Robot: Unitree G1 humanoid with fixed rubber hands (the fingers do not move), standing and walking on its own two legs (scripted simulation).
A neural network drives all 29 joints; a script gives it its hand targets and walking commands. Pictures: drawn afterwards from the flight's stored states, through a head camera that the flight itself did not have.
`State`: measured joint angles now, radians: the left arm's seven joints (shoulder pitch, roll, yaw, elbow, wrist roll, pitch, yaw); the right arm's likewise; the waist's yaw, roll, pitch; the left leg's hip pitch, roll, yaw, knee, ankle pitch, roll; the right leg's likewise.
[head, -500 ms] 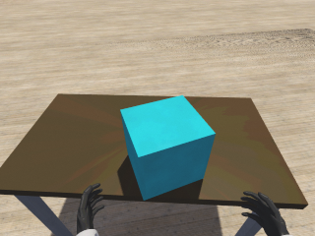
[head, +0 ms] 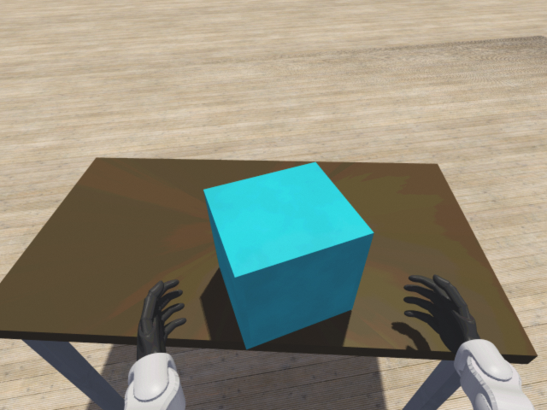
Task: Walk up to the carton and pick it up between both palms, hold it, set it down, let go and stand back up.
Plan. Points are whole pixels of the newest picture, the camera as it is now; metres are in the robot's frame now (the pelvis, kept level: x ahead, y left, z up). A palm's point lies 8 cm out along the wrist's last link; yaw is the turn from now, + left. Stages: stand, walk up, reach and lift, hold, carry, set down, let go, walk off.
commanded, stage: reach and lift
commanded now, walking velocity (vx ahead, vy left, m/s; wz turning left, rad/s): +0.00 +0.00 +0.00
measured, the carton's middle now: (282, 252) +0.40 -0.01 +0.02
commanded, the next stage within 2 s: none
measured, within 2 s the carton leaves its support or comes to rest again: neither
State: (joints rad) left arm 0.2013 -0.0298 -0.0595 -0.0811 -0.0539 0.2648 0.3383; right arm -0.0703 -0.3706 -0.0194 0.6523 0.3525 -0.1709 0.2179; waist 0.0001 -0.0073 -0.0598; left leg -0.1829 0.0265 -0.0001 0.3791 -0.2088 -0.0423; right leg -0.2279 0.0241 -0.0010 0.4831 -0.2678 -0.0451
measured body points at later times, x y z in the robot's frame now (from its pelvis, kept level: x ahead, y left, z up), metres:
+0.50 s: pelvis -0.02 +0.00 +0.00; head -0.02 -0.01 +0.45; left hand +0.28 +0.15 +0.10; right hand +0.34 -0.22 +0.07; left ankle -0.01 +0.16 -0.74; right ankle -0.01 -0.08 -0.74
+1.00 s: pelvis -0.03 +0.00 +0.00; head +0.00 +0.00 +0.45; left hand +0.32 +0.17 +0.12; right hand +0.40 -0.18 +0.12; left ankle -0.01 +0.16 -0.74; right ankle -0.01 -0.08 -0.74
